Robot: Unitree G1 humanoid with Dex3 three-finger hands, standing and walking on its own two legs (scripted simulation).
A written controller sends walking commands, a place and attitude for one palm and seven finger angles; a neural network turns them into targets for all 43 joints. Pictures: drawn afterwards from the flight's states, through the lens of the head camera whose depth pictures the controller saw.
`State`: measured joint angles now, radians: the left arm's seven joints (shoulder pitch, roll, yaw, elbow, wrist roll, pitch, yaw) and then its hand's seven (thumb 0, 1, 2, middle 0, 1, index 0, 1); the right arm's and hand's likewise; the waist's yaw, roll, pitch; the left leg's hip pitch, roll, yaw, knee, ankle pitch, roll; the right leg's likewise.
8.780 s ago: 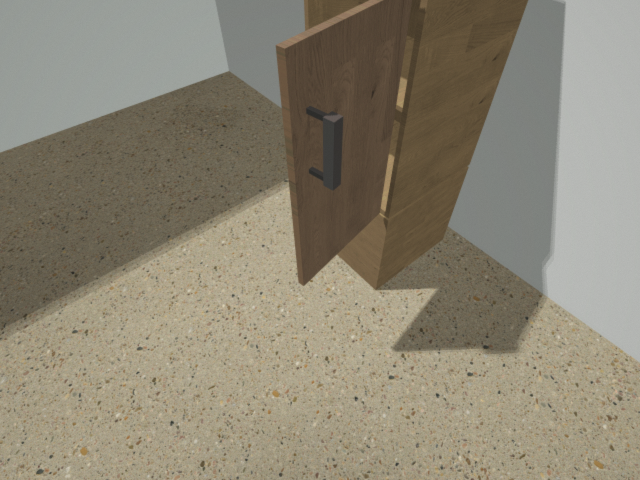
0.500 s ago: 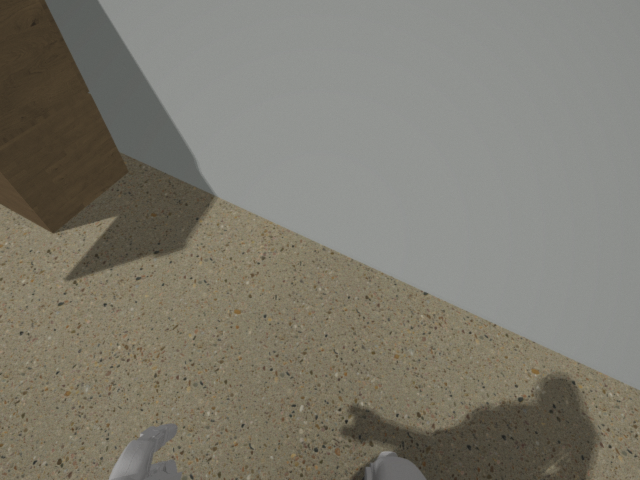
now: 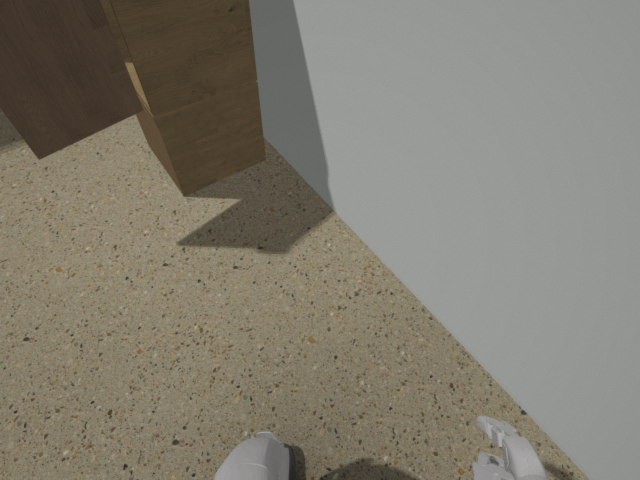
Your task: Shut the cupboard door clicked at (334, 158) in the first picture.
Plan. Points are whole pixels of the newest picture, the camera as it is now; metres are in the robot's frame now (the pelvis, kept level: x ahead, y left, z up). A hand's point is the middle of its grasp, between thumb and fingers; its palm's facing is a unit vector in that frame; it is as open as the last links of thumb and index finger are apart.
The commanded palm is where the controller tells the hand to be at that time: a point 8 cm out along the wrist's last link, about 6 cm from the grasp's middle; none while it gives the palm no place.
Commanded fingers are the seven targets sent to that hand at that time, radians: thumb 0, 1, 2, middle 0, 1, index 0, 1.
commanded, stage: walk to a spot facing it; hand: left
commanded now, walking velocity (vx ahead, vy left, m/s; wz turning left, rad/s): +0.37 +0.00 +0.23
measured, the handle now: out of the picture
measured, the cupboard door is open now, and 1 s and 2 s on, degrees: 100 100 100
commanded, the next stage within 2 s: turn to face it in 1.02 s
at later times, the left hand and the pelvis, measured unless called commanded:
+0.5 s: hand (207, 340) +0.32 +0.22 -0.16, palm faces +0.01 -0.99 -0.14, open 7.3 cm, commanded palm none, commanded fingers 0.00 0.90 0.90 -0.20 -0.30 -0.20 -0.30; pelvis +0.21 +0.04 +0.01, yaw +3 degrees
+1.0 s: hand (228, 289) +0.42 +0.21 -0.16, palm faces +0.20 -0.96 -0.21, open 7.1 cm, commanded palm none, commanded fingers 0.00 0.90 0.90 -0.20 -0.30 -0.20 -0.30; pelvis +0.44 +0.02 +0.01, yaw +10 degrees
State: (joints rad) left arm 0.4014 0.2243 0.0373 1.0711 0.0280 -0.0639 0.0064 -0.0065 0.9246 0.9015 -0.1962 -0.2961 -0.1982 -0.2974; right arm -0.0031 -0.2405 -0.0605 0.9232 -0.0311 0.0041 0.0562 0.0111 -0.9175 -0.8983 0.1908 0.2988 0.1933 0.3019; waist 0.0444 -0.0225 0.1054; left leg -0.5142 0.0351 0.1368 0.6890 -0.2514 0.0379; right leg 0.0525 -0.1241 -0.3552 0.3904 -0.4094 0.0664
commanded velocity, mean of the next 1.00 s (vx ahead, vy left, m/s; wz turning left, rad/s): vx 0.37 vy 0.00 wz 0.13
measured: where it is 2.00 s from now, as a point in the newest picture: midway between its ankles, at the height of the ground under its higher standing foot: (315, 320)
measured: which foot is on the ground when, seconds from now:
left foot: up 0.00-0.02, down 0.04-0.66, up 0.68-1.00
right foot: down 0.00-0.04, up 0.06-0.64, down 0.66-1.00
